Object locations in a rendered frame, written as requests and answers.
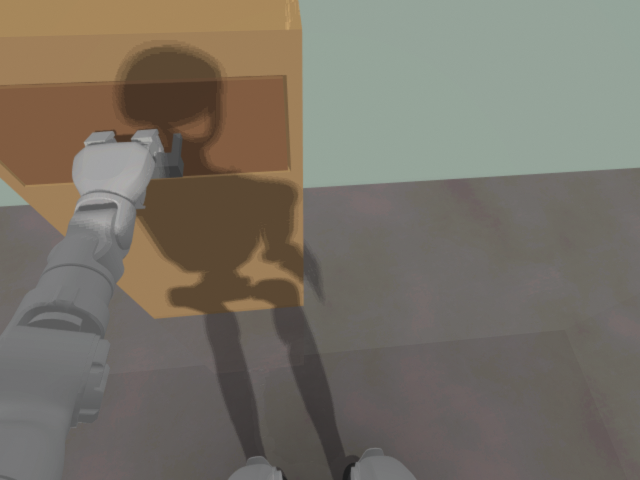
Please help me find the handle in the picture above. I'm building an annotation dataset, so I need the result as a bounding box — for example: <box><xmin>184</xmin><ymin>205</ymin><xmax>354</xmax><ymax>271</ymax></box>
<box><xmin>151</xmin><ymin>133</ymin><xmax>184</xmax><ymax>179</ymax></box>

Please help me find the left robot shin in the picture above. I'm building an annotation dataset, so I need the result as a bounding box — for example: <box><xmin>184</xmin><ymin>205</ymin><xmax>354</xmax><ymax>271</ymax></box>
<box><xmin>246</xmin><ymin>456</ymin><xmax>272</xmax><ymax>468</ymax></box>

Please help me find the robot right thigh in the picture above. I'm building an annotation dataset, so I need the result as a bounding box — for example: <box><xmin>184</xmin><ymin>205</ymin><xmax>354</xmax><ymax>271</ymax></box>
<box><xmin>351</xmin><ymin>456</ymin><xmax>417</xmax><ymax>480</ymax></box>

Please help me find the drawer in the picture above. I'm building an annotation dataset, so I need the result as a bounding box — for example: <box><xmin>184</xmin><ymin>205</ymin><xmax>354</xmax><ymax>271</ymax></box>
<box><xmin>0</xmin><ymin>75</ymin><xmax>288</xmax><ymax>185</ymax></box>

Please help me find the robot left upper arm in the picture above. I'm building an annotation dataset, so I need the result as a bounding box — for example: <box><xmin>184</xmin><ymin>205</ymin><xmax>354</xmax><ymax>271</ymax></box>
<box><xmin>0</xmin><ymin>325</ymin><xmax>111</xmax><ymax>480</ymax></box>

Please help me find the robot left forearm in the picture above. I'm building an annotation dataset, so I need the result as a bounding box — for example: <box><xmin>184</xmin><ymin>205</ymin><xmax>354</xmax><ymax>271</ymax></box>
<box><xmin>0</xmin><ymin>192</ymin><xmax>136</xmax><ymax>350</ymax></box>

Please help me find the left robot hand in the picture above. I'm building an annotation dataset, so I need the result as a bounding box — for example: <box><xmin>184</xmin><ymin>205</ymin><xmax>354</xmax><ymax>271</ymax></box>
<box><xmin>72</xmin><ymin>129</ymin><xmax>165</xmax><ymax>209</ymax></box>

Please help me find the cabinet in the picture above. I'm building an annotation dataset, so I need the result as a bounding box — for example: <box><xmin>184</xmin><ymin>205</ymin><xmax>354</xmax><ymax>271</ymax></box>
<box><xmin>0</xmin><ymin>0</ymin><xmax>304</xmax><ymax>319</ymax></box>

